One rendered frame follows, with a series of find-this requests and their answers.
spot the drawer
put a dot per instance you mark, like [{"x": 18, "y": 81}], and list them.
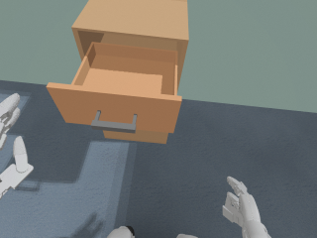
[{"x": 121, "y": 81}]

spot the left robot hand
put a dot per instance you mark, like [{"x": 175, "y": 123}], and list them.
[{"x": 14, "y": 174}]

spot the robot left thigh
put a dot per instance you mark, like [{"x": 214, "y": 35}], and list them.
[{"x": 121, "y": 233}]

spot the right robot hand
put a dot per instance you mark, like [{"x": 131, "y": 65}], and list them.
[{"x": 245, "y": 207}]

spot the robot left foot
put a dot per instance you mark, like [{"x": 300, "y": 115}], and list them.
[{"x": 132, "y": 230}]

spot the cabinet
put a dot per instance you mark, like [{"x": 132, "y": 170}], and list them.
[{"x": 153, "y": 24}]

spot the robot right forearm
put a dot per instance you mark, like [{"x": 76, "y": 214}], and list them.
[{"x": 254, "y": 229}]

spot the handle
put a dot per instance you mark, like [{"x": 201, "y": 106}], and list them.
[{"x": 97, "y": 124}]

